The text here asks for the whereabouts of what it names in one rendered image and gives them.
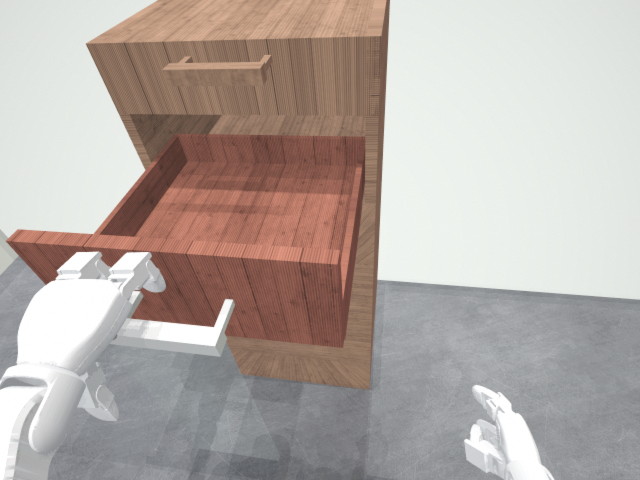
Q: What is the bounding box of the cabinet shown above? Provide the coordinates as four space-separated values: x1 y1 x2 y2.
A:
86 0 390 390

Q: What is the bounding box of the left robot forearm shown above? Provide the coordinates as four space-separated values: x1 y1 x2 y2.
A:
0 363 86 480

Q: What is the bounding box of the robot right hand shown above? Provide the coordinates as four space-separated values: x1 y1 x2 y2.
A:
464 385 542 479

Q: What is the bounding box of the robot left hand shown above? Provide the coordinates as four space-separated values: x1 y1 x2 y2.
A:
17 252 166 421

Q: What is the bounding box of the handle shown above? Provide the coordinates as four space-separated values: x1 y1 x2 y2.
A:
162 62 268 86
110 291 235 357

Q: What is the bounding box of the right robot forearm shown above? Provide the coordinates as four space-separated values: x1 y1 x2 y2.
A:
504 459 554 480

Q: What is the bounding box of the drawer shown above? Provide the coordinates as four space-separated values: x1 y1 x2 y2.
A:
6 134 365 348

